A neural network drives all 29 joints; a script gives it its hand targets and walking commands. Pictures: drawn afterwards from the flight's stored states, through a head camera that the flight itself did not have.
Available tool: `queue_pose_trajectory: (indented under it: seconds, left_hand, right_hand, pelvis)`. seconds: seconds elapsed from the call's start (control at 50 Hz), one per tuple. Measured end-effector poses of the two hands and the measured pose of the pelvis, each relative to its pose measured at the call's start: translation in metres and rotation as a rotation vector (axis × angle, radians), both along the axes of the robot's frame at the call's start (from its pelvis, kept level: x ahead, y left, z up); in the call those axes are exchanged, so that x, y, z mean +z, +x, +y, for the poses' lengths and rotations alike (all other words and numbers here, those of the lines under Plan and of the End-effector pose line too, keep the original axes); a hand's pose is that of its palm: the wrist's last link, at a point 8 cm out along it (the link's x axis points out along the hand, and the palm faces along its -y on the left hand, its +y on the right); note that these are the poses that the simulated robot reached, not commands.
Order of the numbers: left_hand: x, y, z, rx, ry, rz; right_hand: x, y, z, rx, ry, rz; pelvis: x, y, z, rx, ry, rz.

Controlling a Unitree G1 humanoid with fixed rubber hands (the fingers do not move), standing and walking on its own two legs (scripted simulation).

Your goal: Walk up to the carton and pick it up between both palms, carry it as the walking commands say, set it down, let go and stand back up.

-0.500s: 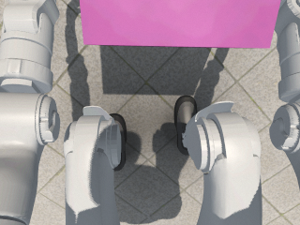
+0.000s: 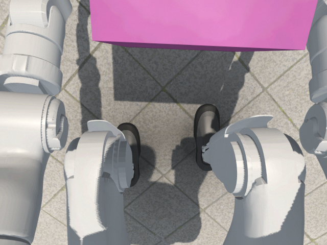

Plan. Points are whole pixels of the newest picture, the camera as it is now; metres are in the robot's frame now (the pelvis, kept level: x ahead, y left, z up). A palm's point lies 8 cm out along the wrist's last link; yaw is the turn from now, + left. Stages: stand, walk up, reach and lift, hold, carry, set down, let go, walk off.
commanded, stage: reach and lift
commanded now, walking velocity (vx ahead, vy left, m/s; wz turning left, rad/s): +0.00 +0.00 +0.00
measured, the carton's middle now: out of the picture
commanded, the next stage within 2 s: none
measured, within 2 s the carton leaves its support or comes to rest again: leaves its support in 1.28 s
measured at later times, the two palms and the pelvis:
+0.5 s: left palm out of the picture +0.57 +0.12 -0.18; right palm out of the picture +0.53 -0.26 -0.18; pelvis +0.00 +0.00 +0.01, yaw -1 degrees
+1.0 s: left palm out of the picture +0.57 +0.13 -0.18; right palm out of the picture +0.53 -0.25 -0.18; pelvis +0.00 +0.00 +0.00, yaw +0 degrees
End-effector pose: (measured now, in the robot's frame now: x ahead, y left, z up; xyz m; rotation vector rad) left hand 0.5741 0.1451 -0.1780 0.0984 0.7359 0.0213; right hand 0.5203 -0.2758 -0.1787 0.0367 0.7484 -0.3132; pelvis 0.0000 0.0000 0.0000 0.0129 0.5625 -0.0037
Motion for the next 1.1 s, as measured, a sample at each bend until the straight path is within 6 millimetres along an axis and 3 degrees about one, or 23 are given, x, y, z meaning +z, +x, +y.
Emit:
queue_pose_trajectory:
  seconds: [0.3,0.74,1.1]
  left_hand:
    - [-0.004,-0.003,-0.026,-0.025,-0.004,0.002]
    - [-0.004,-0.004,-0.021,-0.035,0.004,0.008]
    - [-0.004,-0.008,-0.017,0.011,-0.026,0.017]
  right_hand:
    - [-0.002,0.003,0.014,0.025,0.011,0.013]
    - [-0.001,0.008,0.022,0.065,0.015,0.009]
    - [-0.001,0.012,0.025,0.089,0.021,0.015]
  pelvis:
    - [0.004,-0.001,-0.002,-0.019,0.002,0.005]
    - [0.009,-0.001,-0.001,-0.015,0.003,0.018]
    - [-0.005,-0.002,0.001,0.001,-0.007,-0.010]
